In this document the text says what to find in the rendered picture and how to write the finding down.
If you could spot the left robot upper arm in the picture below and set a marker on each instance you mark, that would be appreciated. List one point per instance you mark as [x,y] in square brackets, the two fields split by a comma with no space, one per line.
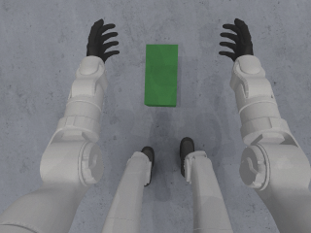
[68,169]

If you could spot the robot left forearm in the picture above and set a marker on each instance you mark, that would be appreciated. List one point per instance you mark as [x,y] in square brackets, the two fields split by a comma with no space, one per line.
[84,105]

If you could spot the carton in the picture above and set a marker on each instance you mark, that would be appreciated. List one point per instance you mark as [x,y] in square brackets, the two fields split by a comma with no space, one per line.
[161,73]

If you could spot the robot left hand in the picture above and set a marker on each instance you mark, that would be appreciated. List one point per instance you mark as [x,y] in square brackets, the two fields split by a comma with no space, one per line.
[95,46]

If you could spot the robot right hand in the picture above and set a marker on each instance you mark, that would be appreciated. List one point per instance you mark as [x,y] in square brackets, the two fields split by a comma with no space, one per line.
[243,44]

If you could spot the right robot thigh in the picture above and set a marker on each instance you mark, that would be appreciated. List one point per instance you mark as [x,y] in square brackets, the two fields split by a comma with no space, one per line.
[209,211]

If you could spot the right robot upper arm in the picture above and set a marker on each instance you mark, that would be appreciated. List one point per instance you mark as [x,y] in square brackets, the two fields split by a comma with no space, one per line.
[280,175]

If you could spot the robot right forearm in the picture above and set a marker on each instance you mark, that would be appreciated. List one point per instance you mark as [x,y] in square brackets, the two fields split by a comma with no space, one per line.
[257,106]

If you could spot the robot left foot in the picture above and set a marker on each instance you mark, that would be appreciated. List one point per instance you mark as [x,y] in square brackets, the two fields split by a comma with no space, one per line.
[151,155]

